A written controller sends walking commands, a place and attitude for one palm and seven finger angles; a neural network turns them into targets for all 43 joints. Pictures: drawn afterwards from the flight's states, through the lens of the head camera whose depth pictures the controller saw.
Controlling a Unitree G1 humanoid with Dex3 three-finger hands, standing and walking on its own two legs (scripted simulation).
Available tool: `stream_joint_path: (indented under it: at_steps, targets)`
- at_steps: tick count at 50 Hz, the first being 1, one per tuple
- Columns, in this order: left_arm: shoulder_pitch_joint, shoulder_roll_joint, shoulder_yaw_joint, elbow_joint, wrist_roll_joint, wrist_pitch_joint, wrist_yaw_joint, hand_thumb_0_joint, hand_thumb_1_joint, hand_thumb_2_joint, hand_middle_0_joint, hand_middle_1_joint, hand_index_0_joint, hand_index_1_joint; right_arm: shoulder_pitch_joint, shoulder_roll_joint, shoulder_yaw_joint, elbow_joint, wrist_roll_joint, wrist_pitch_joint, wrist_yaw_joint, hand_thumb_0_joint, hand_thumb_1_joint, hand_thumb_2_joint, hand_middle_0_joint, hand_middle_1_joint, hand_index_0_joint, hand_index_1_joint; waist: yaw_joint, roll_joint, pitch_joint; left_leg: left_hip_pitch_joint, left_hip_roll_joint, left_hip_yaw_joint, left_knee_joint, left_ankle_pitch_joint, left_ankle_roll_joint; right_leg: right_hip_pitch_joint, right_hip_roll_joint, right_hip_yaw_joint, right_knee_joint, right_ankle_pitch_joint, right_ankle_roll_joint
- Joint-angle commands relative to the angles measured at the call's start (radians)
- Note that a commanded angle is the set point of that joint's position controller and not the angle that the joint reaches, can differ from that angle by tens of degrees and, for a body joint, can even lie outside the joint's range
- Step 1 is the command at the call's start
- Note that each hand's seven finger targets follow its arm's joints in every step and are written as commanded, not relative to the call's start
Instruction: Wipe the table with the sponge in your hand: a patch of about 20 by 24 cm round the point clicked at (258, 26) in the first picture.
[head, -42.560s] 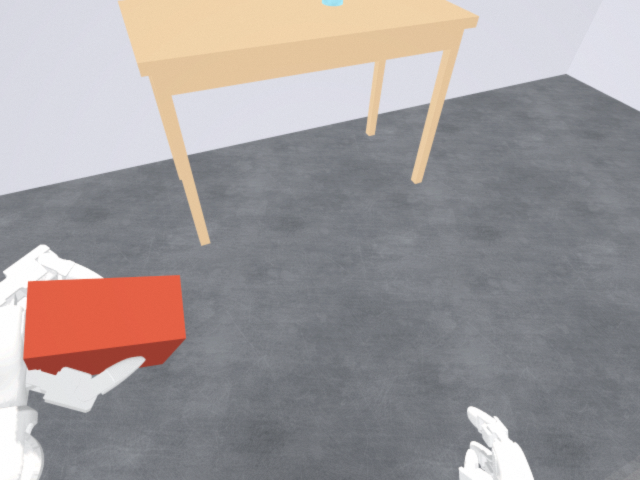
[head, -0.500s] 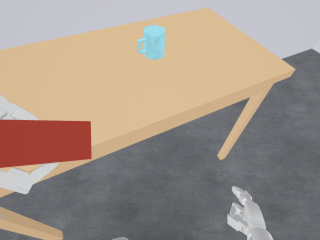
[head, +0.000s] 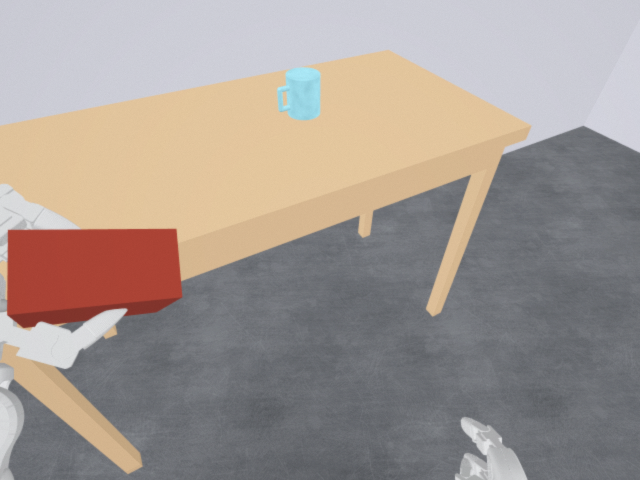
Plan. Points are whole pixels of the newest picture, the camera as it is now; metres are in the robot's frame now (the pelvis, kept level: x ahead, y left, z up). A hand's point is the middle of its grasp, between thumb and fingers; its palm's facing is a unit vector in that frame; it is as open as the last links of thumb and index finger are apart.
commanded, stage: stop stepping back and stand still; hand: left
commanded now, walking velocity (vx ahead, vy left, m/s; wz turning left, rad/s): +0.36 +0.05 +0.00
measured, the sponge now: (120, 278) +0.25 +0.19 +0.21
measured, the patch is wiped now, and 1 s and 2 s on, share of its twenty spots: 1.00 1.00 1.00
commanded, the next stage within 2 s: stand and wait in 0.60 s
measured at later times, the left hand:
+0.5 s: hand (46, 384) +0.14 +0.19 +0.23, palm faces +0.33 -0.87 -0.36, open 9.8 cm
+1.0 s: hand (58, 301) +0.20 +0.21 +0.24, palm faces +0.41 -0.81 -0.42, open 9.8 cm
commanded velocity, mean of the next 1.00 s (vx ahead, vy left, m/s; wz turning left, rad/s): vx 0.13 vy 0.01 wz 0.00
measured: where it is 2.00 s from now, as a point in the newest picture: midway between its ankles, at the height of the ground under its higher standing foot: outside the picture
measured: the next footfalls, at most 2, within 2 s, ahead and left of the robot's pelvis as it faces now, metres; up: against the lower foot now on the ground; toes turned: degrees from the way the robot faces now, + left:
left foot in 0.08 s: +0.02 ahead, +0.11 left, +0.00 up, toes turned +2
right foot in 0.36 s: -0.02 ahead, -0.12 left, +0.01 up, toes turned -6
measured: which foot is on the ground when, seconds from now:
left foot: up 0.00-0.06, down 0.08-1.00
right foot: down 0.00-0.06, up 0.08-0.34, down 0.36-1.00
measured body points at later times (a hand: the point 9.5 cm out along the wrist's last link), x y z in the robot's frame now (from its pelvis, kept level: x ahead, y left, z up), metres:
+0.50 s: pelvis -0.08 -0.02 +0.01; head -0.09 -0.01 +0.46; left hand +0.12 +0.23 +0.25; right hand +0.06 -0.27 -0.08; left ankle -0.04 +0.09 -0.69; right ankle -0.10 -0.15 -0.72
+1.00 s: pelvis -0.03 -0.01 +0.01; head +0.00 -0.02 +0.46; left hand +0.17 +0.25 +0.26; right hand +0.14 -0.26 -0.08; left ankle -0.02 +0.11 -0.72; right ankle -0.06 -0.12 -0.72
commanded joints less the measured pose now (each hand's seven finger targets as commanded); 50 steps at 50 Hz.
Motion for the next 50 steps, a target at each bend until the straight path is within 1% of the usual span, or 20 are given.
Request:
stream_joint_path:
  at_steps: [1, 2, 3, 4, 6, 9, 13, 15, 16, 17, 19, 22, 26, 28, 30, 34, 36, 42, 48, 50]
  targets:
    - [-0.002, 0.249, 0.157, -0.3, -0.015, -0.05, 0.048, 0.0, 0.1, 1.3, -1.2, -1.6, -1.2, -1.6, -0.119, -0.107, -0.028, -0.204, -0.005, -0.027, -0.027, 0.0, -0.9, -0.9, 0.2, 0.3, 0.2, 0.3, 0.002, -0.084, -0.114, 0.234, -0.001, 0.026, -0.275, -0.079, 0.033, -0.178, -0.187, 0.143, -0.274, -0.562, -0.006]
    - [-0.029, 0.252, 0.155, -0.352, -0.017, -0.051, 0.052, 0.0, 0.1, 1.3, -1.2, -1.6, -1.2, -1.6, -0.12, -0.13, -0.028, -0.219, -0.009, -0.03, -0.03, 0.0, -0.9, -0.9, 0.2, 0.3, 0.2, 0.3, -0.001, 0.047, -0.102, 0.176, 0.044, -0.067, -0.445, -0.189, 0.054, -0.14, -0.131, 0.086, -0.092, -0.546, 0.002]
    - [-0.082, 0.264, 0.169, -0.378, -0.009, -0.061, 0.06, 0.0, 0.1, 1.3, -1.2, -1.6, -1.2, -1.6, -0.106, -0.171, -0.028, -0.212, -0.016, -0.047, -0.03, 0.0, -0.9, -0.9, 0.2, 0.3, 0.2, 0.3, -0.001, 0.326, -0.042, 0.028, 0.2, -0.364, -0.715, -0.486, 0.126, -0.13, 0.035, -0.036, 0.297, -0.396, 0.048]
    - [-0.153, 0.269, 0.184, -0.376, 0.012, -0.071, 0.065, 0.0, 0.1, 1.3, -1.2, -1.6, -1.2, -1.6, -0.11, -0.173, -0.046, -0.24, -0.013, -0.08, -0.026, 0.0, -0.9, -0.9, 0.2, 0.3, 0.2, 0.3, 0.01, 0.425, 0.033, -0.185, 0.354, -0.551, -0.905, -0.574, 0.215, -0.153, 0.049, 0.036, 0.711, -0.321, 0.051]
    - [-0.175, 0.286, 0.2, -0.247, 0.036, -0.075, 0.048, 0.0, 0.1, 1.3, -1.2, -1.6, -1.2, -1.6, -0.091, -0.153, -0.065, -0.194, -0.005, -0.095, -0.004, 0.0, -0.9, -0.9, 0.2, 0.3, 0.2, 0.3, 0.045, 0.182, -0.041, -0.1, 0.29, -0.382, -0.8, -0.314, 0.178, -0.184, 0.0, 0.055, 0.875, -0.222, 0.047]
    - [-0.102, 0.181, 0.115, -0.104, 0.016, -0.052, 0.056, 0.0, 0.1, 1.3, -1.2, -1.6, -1.2, -1.6, -0.073, -0.122, -0.046, -0.16, 0.014, -0.096, -0.002, 0.0, -0.9, -0.9, 0.2, 0.3, 0.2, 0.3, 0.035, 0.17, 0.031, -0.001, 0.246, -0.333, -0.75, -0.328, 0.161, -0.264, -0.049, 0.026, 0.629, -0.202, 0.036]
    - [-0.128, 0.15, 0.055, -0.116, -0.008, -0.033, 0.043, 0.0, 0.1, 1.3, -1.2, -1.6, -1.2, -1.6, -0.082, -0.138, -0.031, -0.189, 0.002, -0.079, -0.031, 0.0, -0.9, -0.9, 0.2, 0.3, 0.2, 0.3, 0.024, 0.282, -0.018, 0.009, 0.167, -0.184, -0.671, -0.208, 0.077, 0.134, 0.024, -0.13, -0.014, -0.364, 0.014]
    - [-0.124, 0.128, 0.03, -0.127, 0.004, -0.025, 0.025, 0.0, 0.1, 1.3, -1.2, -1.6, -1.2, -1.6, -0.088, -0.159, -0.046, -0.204, -0.002, -0.08, -0.027, 0.0, -0.9, -0.9, 0.2, 0.3, 0.2, 0.3, 0.052, 0.163, -0.036, -0.117, 0.08, -0.075, -0.448, -0.199, 0.053, 0.359, 0.027, -0.144, -0.2, -0.213, -0.005]
    - [-0.119, 0.15, 0.043, -0.144, 0.012, -0.035, 0.015, 0.0, 0.1, 1.3, -1.2, -1.6, -1.2, -1.6, -0.062, -0.153, -0.057, -0.203, 0.004, -0.079, -0.021, 0.0, -0.9, -0.9, 0.2, 0.3, 0.2, 0.3, 0.051, -0.028, -0.074, -0.173, 0.013, 0.003, -0.168, -0.088, 0.047, 0.412, -0.074, -0.019, -0.252, -0.12, -0.05]
    - [-0.112, 0.201, 0.065, -0.156, 0.024, -0.048, 0.012, 0.0, 0.1, 1.3, -1.2, -1.6, -1.2, -1.6, -0.059, -0.136, -0.066, -0.2, 0.012, -0.07, -0.012, 0.0, -0.9, -0.9, 0.2, 0.3, 0.2, 0.3, 0.04, -0.263, -0.08, -0.299, -0.02, 0.005, 0.116, -0.036, 0.025, 0.408, -0.308, 0.324, -0.363, -0.188, -0.126]
    - [-0.218, 0.272, 0.143, -0.279, -0.003, -0.095, 0.012, 0.0, 0.1, 1.3, -1.2, -1.6, -1.2, -1.6, -0.107, -0.137, -0.059, -0.196, -0.001, -0.092, -0.015, 0.0, -0.9, -0.9, 0.2, 0.3, 0.2, 0.3, 0.024, -0.086, -0.045, -0.349, 0.032, -0.066, 0.269, 0.09, 0.002, 0.291, -0.394, 0.386, -0.378, -0.111, -0.164]
    - [-0.141, 0.301, 0.195, -0.334, -0.007, -0.091, 0.016, 0.0, 0.1, 1.3, -1.2, -1.6, -1.2, -1.6, -0.099, -0.152, -0.095, -0.207, 0.018, -0.062, -0.019, 0.0, -0.9, -0.9, 0.2, 0.3, 0.2, 0.3, 0.021, -0.198, -0.021, -0.14, 0.104, -0.112, 0.072, 0.125, 0.017, 0.082, -0.353, 0.239, -0.341, -0.303, -0.131]
    - [-0.059, 0.214, 0.145, -0.315, -0.016, -0.099, 0.058, 0.0, 0.1, 1.3, -1.2, -1.6, -1.2, -1.6, -0.103, -0.127, -0.06, -0.202, 0.001, -0.075, -0.05, 0.0, -0.9, -0.9, 0.2, 0.3, 0.2, 0.3, 0.016, 0.152, -0.072, 0.22, 0.029, -0.011, -0.428, 0.048, 0.035, -0.015, -0.164, 0.033, -0.011, -0.387, -0.058]
    - [-0.138, 0.192, 0.129, -0.325, -0.01, -0.098, 0.075, 0.0, 0.1, 1.3, -1.2, -1.6, -1.2, -1.6, -0.105, -0.153, -0.056, -0.213, 0.006, -0.091, -0.053, 0.0, -0.9, -0.9, 0.2, 0.3, 0.2, 0.3, 0.012, 0.416, -0.038, 0.206, 0.298, -0.525, -0.751, -0.314, 0.166, -0.169, 0.019, -0.031, 0.418, -0.459, 0.026]
    - [-0.191, 0.233, 0.172, -0.208, 0.0, -0.092, 0.074, 0.0, 0.1, 1.3, -1.2, -1.6, -1.2, -1.6, -0.075, -0.13, -0.069, -0.191, 0.01, -0.109, -0.046, 0.0, -0.9, -0.9, 0.2, 0.3, 0.2, 0.3, 0.04, 0.137, -0.053, 0.147, 0.266, -0.415, -0.713, -0.153, 0.165, -0.093, -0.035, 0.006, 0.413, -0.395, 0.021]
    - [-0.088, 0.195, 0.132, -0.183, 0.003, -0.06, 0.064, 0.0, 0.1, 1.3, -1.2, -1.6, -1.2, -1.6, -0.106, -0.118, -0.042, -0.197, 0.008, -0.11, -0.028, 0.0, -0.9, -0.9, 0.2, 0.3, 0.2, 0.3, 0.05, 0.155, -0.052, -0.022, 0.126, -0.15, -0.466, -0.034, 0.068, 0.246, -0.012, -0.037, -0.107, -0.199, 0.026]
    - [-0.068, 0.204, 0.11, -0.179, 0.006, -0.055, 0.037, 0.0, 0.1, 1.3, -1.2, -1.6, -1.2, -1.6, -0.119, -0.116, -0.06, -0.214, 0.004, -0.085, -0.015, 0.0, -0.9, -0.9, 0.2, 0.3, 0.2, 0.3, 0.036, -0.242, 0.004, -0.24, -0.018, -0.008, 0.018, -0.029, 0.001, 0.282, -0.298, 0.432, -0.371, -0.243, -0.092]
    - [-0.047, 0.237, 0.183, -0.29, -0.006, -0.104, 0.039, 0.0, 0.1, 1.3, -1.2, -1.6, -1.2, -1.6, -0.121, -0.102, -0.052, -0.214, 0.005, -0.077, -0.013, 0.0, -0.9, -0.9, 0.2, 0.3, 0.2, 0.3, 0.023, -0.075, -0.07, -0.019, 0.038, -0.034, -0.234, 0.118, 0.005, 0.292, -0.296, 0.19, -0.163, 0.382, -0.101]
    - [-0.021, 0.2, 0.162, -0.295, -0.014, -0.095, 0.062, 0.0, 0.1, 1.3, -1.2, -1.6, -1.2, -1.6, -0.112, -0.151, -0.077, -0.229, 0.02, -0.084, -0.03, 0.0, -0.9, -0.9, 0.2, 0.3, 0.2, 0.3, 0.052, 0.084, -0.131, 0.235, 0.164, -0.216, -0.457, 0.502, 0.077, 0.175, -0.059, 0.047, -0.06, 0.011, 0.05]
    - [-0.009, 0.21, 0.172, -0.252, 0.001, -0.082, 0.061, 0.0, 0.1, 1.3, -1.2, -1.6, -1.2, -1.6, -0.1, -0.132, -0.069, -0.22, 0.014, -0.078, -0.025, 0.0, -0.9, -0.9, 0.2, 0.3, 0.2, 0.3, 0.026, 0.057, -0.157, 0.25, 0.113, -0.124, -0.384, 0.691, 0.051, 0.224, -0.069, 0.03, -0.037, 0.278, 0.037]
